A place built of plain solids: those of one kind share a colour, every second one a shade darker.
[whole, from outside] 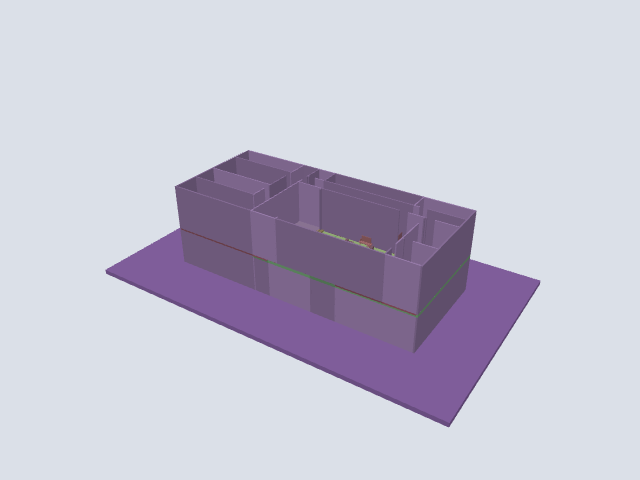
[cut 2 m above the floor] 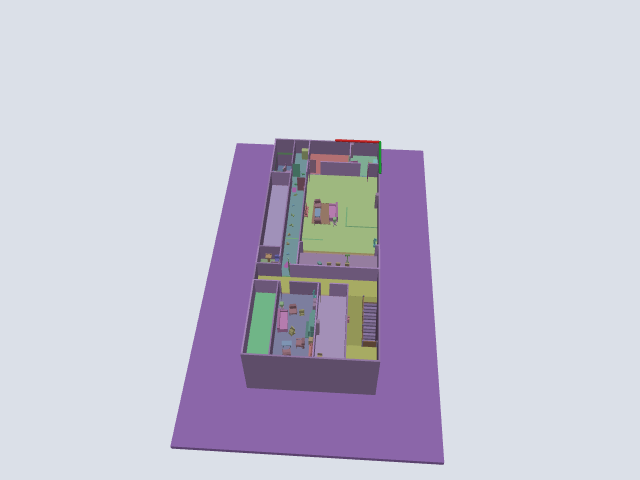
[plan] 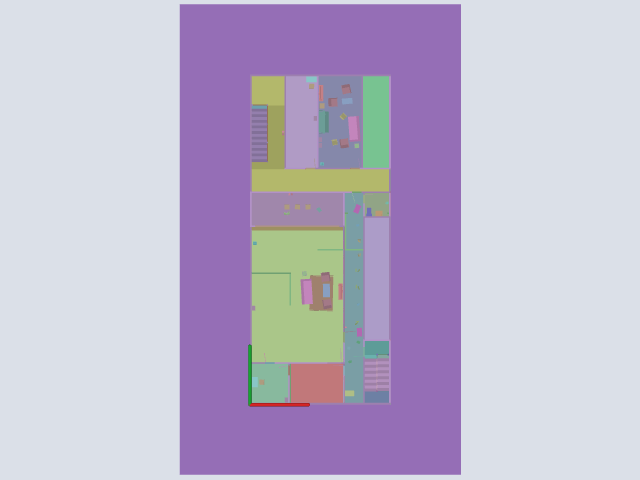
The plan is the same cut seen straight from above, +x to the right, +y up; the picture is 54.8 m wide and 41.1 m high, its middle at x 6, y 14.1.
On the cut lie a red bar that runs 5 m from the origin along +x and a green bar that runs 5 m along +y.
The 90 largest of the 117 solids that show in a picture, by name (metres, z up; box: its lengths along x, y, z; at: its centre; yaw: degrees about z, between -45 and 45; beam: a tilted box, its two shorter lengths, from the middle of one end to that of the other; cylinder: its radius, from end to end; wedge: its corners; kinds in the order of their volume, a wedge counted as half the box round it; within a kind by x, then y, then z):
{
 "under_1": {"box": [24.07, 40.28, 0.5], "at": [6.04, 14.14, -0.33]},
 "wall_1": {"box": [0.16, 3.34, 4.97], "at": [0.08, 1.83, 6.68]},
 "wall_2": {"box": [0.16, 8.2, 4.2], "at": [0.08, 4.26, 1.8]},
 "wall_3": {"box": [0.16, 11.58, 4.97], "at": [0.08, 9.42, 6.68]},
 "wall_4": {"box": [0.16, 2.69, 4.2], "at": [0.08, 9.84, 1.8]},
 "wall_5": {"box": [0.16, 5.01, 4.2], "at": [0.08, 13.81, 1.8]},
 "wall_6": {"box": [0.16, 2.79, 4.97], "at": [0.08, 16.73, 6.68]},
 "wall_7": {"box": [0.16, 1.68, 4.2], "at": [0.08, 17.29, 1.8]},
 "wall_8": {"box": [0.16, 9.86, 9.47], "at": [0.08, 23.19, 4.43]},
 "wall_9": {"box": [0.46, 0.13, 4.97], "at": [0.23, 15.28, 6.68]},
 "wall_10": {"box": [1.3, 0.13, 4.97], "at": [0.65, 3.56, 6.68]},
 "wall_11": {"box": [3.51, 0.13, 4.2], "at": [1.75, 8.43, 1.8]},
 "wall_12": {"box": [0.13, 7.83, 4.97], "at": [3.02, 24.2, 6.68]},
 "wall_13": {"box": [0.13, 2.36, 4.97], "at": [3.35, 1.34, 6.68]},
 "wall_14": {"box": [1.81, 0.13, 4.97], "at": [3.87, 20.23, 6.68]},
 "wall_15": {"box": [8.73, 0.13, 4.97], "at": [4.37, 18.2, 6.68]},
 "wall_16": {"box": [4.49, 0.13, 4.97], "at": [4.38, 3.56, 6.68]},
 "wall_17": {"box": [0.13, 7.83, 4.97], "at": [5.82, 24.2, 6.68]},
 "wall_18": {"box": [12.07, 0.16, 9.47], "at": [6.04, 0.08, 4.43]},
 "wall_19": {"box": [12.07, 0.16, 9.47], "at": [6.04, 28.2, 4.43]},
 "wall_20": {"box": [2.98, 0.13, 4.97], "at": [7.09, 20.23, 6.68]},
 "wall_21": {"box": [0.43, 0.13, 4.97], "at": [7.89, 15.28, 6.68]},
 "wall_22": {"box": [0.13, 2.36, 4.97], "at": [8.04, 1.34, 6.68]},
 "wall_23": {"box": [0.13, 1.7, 4.97], "at": [8.04, 4.48, 6.68]},
 "wall_24": {"box": [0.13, 8.98, 4.97], "at": [8.04, 10.72, 6.68]},
 "wall_25": {"box": [0.13, 2.79, 4.97], "at": [8.04, 16.73, 6.68]},
 "wall_26": {"box": [0.13, 7.83, 4.97], "at": [9.62, 24.2, 6.68]},
 "wall_27": {"box": [0.13, 3.94, 4.97], "at": [9.78, 2.13, 6.68]},
 "wall_28": {"box": [0.13, 0.52, 4.97], "at": [9.78, 5.19, 6.68]},
 "wall_29": {"box": [0.13, 10.42, 4.97], "at": [9.78, 10.79, 6.68]},
 "wall_30": {"box": [0.13, 1.12, 4.97], "at": [9.78, 16.69, 6.68]},
 "wall_31": {"box": [2.66, 0.13, 4.97], "at": [10.74, 20.23, 6.68]},
 "wall_32": {"box": [2.51, 0.13, 4.97], "at": [10.81, 18.2, 6.68]},
 "wall_33": {"box": [2.36, 0.13, 4.97], "at": [10.89, 5.51, 6.68]},
 "wall_34": {"box": [2.36, 0.13, 4.97], "at": [10.89, 16.07, 6.68]},
 "wall_35": {"box": [0.16, 5.29, 4.97], "at": [11.99, 2.81, 6.68]},
 "wall_36": {"box": [0.16, 10.42, 4.97], "at": [11.99, 10.79, 6.68]},
 "wall_37": {"box": [0.16, 2.0, 4.97], "at": [11.99, 17.13, 6.68]},
 "wall_38": {"box": [0.16, 1.9, 4.97], "at": [11.99, 19.21, 6.68]},
 "wall_39": {"box": [0.16, 7.83, 4.97], "at": [11.99, 24.2, 6.68]},
 "front_stair_1": {"box": [1.3, 0.27, 4.29], "at": [0.81, 20.89, 1.84]},
 "front_stair_2": {"box": [1.3, 0.51, 4.08], "at": [0.81, 21.01, 1.74]},
 "front_stair_3": {"box": [1.3, 0.75, 3.87], "at": [0.81, 21.13, 1.64]},
 "front_stair_4": {"box": [1.3, 0.99, 3.66], "at": [0.81, 21.25, 1.53]},
 "front_stair_5": {"box": [1.3, 1.23, 3.45], "at": [0.81, 21.37, 1.43]},
 "front_stair_6": {"box": [1.3, 1.47, 3.24], "at": [0.81, 21.49, 1.32]},
 "front_stair_7": {"box": [1.3, 1.71, 3.03], "at": [0.81, 21.61, 1.22]},
 "front_stair_8": {"box": [1.3, 1.95, 2.82], "at": [0.81, 21.73, 1.11]},
 "front_stair_9": {"box": [1.3, 2.19, 2.61], "at": [0.81, 21.85, 1.0]},
 "front_stair_10": {"box": [1.3, 2.43, 2.4], "at": [0.81, 21.97, 0.9]},
 "front_stair_11": {"box": [1.3, 2.67, 2.19], "at": [0.81, 22.09, 0.8]},
 "front_stair_12": {"box": [1.3, 2.91, 1.98], "at": [0.81, 22.21, 0.69]},
 "front_stair_13": {"box": [1.3, 3.39, 1.56], "at": [0.81, 22.45, 0.48]},
 "front_stair_14": {"box": [1.3, 3.63, 1.35], "at": [0.81, 22.57, 0.38]},
 "front_stair_15": {"box": [1.3, 3.87, 1.14], "at": [0.81, 22.69, 0.27]},
 "front_stair_16": {"box": [1.3, 4.11, 0.93], "at": [0.81, 22.81, 0.17]},
 "front_stair_17": {"box": [1.3, 4.35, 0.72], "at": [0.81, 22.93, 0.06]},
 "upper_floor_lodge_room_1": {"box": [7.82, 11.58, 0.16], "at": [4.07, 9.42, 4.12]},
 "floor_back_stair_hall_1": {"box": [2.07, 12.37, 0.5], "at": [10.88, 10.13, -0.25]},
 "upper_floor_dais_1": {"box": [7.82, 2.79, 0.46], "at": [4.07, 16.73, 4.27]},
 "upper_floor_upper_hall_1": {"box": [2.8, 0.6, 0.16], "at": [1.56, 20.46, 4.12]},
 "upper_floor_upper_hall_2": {"box": [2.8, 2.5, 0.16], "at": [1.56, 26.87, 4.12]},
 "upper_floor_upper_hall_3": {"box": [1.5, 4.86, 0.16], "at": [2.21, 23.19, 4.12]},
 "upper_floor_upper_hall_4": {"box": [11.75, 1.9, 0.16], "at": [6.04, 19.21, 4.12]},
 "back_stair_landing_1": {"box": [2.07, 0.99, 2.4], "at": [10.88, 0.65, 0.9]},
 "upper_floor_committee_1": {"box": [3.68, 7.83, 0.16], "at": [7.72, 24.2, 4.12]},
 "upper_floor_side_passage_1": {"box": [1.6, 17.97, 0.16], "at": [8.91, 9.14, 4.12]},
 "floor_stair_hall_1": {"box": [2.8, 2.8, 0.5], "at": [1.56, 26.72, -0.25]},
 "upper_floor_regalia_store_1": {"box": [2.07, 10.42, 0.16], "at": [10.88, 10.79, 4.12]},
 "upper_floor_sec_1": {"box": [2.66, 7.83, 0.16], "at": [4.42, 24.2, 4.12]},
 "upper_floor_store_1": {"box": [2.22, 7.83, 0.16], "at": [10.8, 24.2, 4.12]},
 "upper_floor_anteroom_1": {"box": [4.57, 3.34, 0.16], "at": [5.7, 1.83, 4.12]},
 "fireplace_1": {"box": [0.36, 1.8, 2.87], "at": [6.07, 24.2, 5.63]},
 "upper_floor_preparation_room_1": {"box": [3.12, 3.34, 0.16], "at": [1.72, 1.83, 4.12]},
 "sofa_1": {"box": [0.93, 2.16, 0.34], "at": [4.87, 9.68, 4.48], "yaw": 3.4},
 "sofa_2": {"box": [0.93, 2.16, 0.34], "at": [8.94, 23.6, 4.48], "yaw": 4.3},
 "sofa_3": {"box": [0.23, 2.16, 0.39], "at": [9.29, 23.63, 4.84], "yaw": 4.3},
 "wall_band_1": {"box": [0.16, 8.2, 0.31], "at": [0.08, 4.26, 4.04]},
 "wall_band_2": {"box": [0.16, 5.01, 0.31], "at": [0.08, 13.81, 4.04]},
 "wall_band_3": {"box": [12.07, 0.16, 0.31], "at": [6.04, 0.08, 4.04]},
 "upper_floor_wc_1": {"box": [2.07, 2.0, 0.16], "at": [10.88, 17.13, 4.12]},
 "wall_foot_1": {"box": [0.16, 11.58, 0.17], "at": [0.08, 9.42, 4.12]},
 "wall_foot_2": {"box": [0.16, 9.86, 0.17], "at": [0.08, 23.19, 4.12]},
 "tea_trolley_1": {"box": [0.8, 0.5, 1.3], "at": [8.53, 0.96, 4.85]},
 "dais_step_tread_1": {"box": [7.82, 0.3, 0.2], "at": [4.07, 15.06, 4.25]},
 "rug_1": {"box": [2.0, 2.9, 0.08], "at": [6.11, 9.55, 4.17], "yaw": -1.1},
 "upper_floor_gap_dais_step_1": {"box": [7.22, 0.13, 0.46], "at": [4.07, 15.28, 4.27]},
 "upper_floor_back_landing_1": {"box": [2.07, 1.2, 0.16], "at": [10.88, 4.85, 4.12]},
 "front_stair_guard_1": {"box": [0.08, 4.86, 0.93], "at": [1.5, 23.19, 4.67]},
 "billy_1": {"box": [0.28, 0.42, 2.02], "at": [5.6, 24.51, 5.21]}
}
